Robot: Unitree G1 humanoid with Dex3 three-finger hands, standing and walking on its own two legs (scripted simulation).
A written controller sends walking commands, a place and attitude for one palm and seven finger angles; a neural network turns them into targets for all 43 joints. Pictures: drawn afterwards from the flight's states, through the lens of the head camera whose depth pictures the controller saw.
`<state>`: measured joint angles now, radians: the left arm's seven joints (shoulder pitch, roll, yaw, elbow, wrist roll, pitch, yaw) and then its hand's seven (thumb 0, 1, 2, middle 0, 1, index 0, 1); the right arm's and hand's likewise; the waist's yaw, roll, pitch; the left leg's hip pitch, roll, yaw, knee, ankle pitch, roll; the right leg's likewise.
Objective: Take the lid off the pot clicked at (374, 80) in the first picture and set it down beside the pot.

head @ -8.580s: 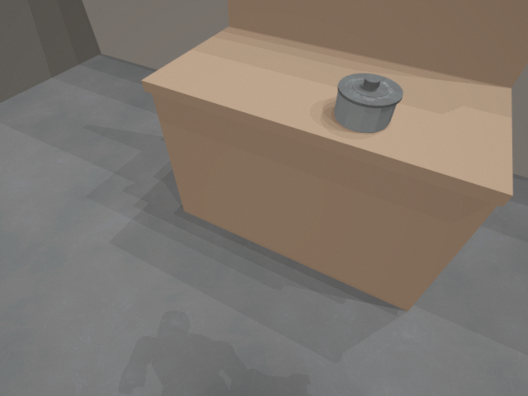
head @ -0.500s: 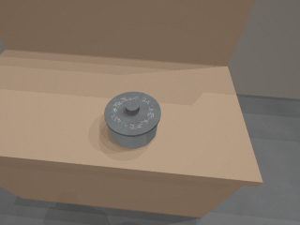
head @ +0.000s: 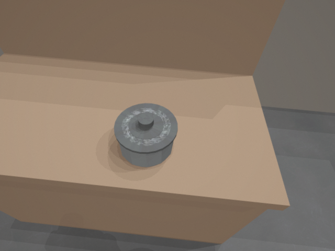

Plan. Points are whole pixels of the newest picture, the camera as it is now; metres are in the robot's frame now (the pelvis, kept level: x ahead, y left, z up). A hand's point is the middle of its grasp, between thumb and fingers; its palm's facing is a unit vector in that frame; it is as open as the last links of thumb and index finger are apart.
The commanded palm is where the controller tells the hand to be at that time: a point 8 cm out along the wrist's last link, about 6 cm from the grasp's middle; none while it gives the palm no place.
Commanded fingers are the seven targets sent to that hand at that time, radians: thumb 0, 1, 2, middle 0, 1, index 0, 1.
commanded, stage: look again from close up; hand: left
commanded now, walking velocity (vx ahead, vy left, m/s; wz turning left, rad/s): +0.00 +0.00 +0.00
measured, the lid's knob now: (145, 120) +0.42 +0.09 +0.06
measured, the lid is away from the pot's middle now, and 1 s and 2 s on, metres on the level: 0.00 0.00 0.00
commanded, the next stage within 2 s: lift the closed hand beside the body in 0.06 s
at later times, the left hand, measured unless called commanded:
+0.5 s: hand out of the picture +0.12 +0.18 -0.05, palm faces +0.18 -0.96 -0.22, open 5.2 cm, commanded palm +0.07 +0.24 -0.03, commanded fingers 0.00 0.90 0.90 -0.99 -1.16 -0.99 -1.16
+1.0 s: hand out of the picture +0.10 +0.23 +0.00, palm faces +0.29 -0.88 -0.38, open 3.1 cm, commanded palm +0.05 +0.27 +0.04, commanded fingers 0.00 0.90 0.90 -1.30 -1.50 -1.30 -1.50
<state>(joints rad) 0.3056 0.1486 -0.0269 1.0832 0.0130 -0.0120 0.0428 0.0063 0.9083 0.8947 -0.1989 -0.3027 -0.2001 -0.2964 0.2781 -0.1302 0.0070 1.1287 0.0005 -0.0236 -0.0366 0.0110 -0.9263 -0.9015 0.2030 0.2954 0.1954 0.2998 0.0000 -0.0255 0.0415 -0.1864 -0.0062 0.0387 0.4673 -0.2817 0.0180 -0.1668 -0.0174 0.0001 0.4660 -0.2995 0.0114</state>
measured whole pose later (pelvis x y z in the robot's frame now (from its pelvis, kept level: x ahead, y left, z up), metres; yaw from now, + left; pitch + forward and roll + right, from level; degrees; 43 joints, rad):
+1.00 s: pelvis -0.02 -0.01 +0.00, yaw +2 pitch -2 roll +0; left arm 0.65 0.25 0.14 -0.10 -0.01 -0.05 0.08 0.02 0.90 0.89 -1.28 -1.48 -1.28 -1.48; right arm 0.20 -0.19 0.00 0.63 0.02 -0.15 -0.08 0.01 -0.90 -0.90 0.21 0.30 0.20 0.30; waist 0.05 0.04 0.00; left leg -0.21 0.00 0.00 0.53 -0.28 0.01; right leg -0.16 -0.02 -0.04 0.50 -0.30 0.01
